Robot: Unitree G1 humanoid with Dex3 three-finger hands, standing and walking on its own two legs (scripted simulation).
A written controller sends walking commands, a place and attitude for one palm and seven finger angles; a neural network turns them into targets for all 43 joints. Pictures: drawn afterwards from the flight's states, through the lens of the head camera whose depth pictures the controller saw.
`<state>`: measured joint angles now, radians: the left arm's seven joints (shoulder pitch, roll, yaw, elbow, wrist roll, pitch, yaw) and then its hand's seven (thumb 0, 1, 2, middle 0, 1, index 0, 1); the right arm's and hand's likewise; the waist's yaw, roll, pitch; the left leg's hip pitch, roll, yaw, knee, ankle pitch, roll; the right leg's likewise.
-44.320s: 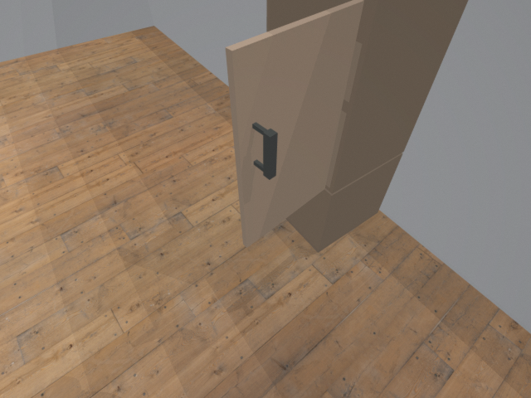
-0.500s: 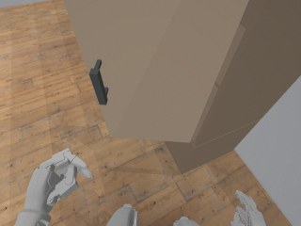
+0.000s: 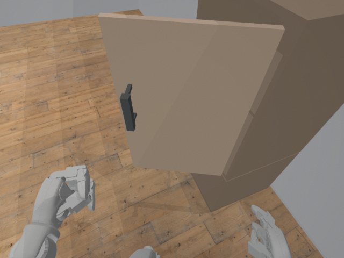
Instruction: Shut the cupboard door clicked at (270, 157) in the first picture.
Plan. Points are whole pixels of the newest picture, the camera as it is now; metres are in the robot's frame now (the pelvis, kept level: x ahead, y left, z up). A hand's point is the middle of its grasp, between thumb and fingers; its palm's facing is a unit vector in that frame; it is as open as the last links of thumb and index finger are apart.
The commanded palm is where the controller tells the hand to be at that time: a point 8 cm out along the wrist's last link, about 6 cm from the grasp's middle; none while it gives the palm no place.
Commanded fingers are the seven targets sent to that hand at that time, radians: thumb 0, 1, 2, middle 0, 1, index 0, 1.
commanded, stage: raise the hand and make a fist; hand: left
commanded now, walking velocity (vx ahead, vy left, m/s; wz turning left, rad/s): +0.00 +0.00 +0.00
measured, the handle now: (130, 108) +0.46 +0.16 +0.08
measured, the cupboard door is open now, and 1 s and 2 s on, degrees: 62 62 62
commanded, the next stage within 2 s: bring the fist close to the handle in 0.44 s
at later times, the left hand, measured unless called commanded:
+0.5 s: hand (98, 195) +0.22 +0.17 +0.08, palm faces -0.01 -1.00 -0.05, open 3.1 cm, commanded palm +0.20 +0.22 +0.08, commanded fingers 0.00 0.90 0.90 -1.30 -1.50 -1.30 -1.50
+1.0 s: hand (115, 168) +0.28 +0.15 +0.08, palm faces -0.02 -1.00 -0.04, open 3.1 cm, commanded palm +0.27 +0.20 +0.08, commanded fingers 0.00 0.90 0.90 -1.30 -1.50 -1.30 -1.50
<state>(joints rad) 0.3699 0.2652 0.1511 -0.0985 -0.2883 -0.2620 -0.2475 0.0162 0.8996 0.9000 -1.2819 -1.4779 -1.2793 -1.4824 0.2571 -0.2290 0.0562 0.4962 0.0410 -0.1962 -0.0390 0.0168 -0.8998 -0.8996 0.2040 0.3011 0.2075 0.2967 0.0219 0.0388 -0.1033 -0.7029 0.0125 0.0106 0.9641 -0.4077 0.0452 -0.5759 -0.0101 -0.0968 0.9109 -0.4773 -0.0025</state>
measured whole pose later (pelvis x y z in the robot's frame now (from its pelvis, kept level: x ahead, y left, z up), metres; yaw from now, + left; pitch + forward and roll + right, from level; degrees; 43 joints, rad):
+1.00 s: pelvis +0.01 -0.02 +0.01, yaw -1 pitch +9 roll -1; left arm 0.17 0.24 0.15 0.08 -0.26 -0.26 -0.20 0.02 0.90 0.90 -1.30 -1.50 -1.30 -1.50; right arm 0.26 -0.25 0.02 0.57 0.04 -0.20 -0.04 0.02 -0.90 -0.90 0.20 0.30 0.21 0.30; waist -0.01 0.03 -0.10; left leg -0.66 0.02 0.03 0.89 -0.39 0.01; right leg -0.56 0.00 -0.08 0.89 -0.48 -0.03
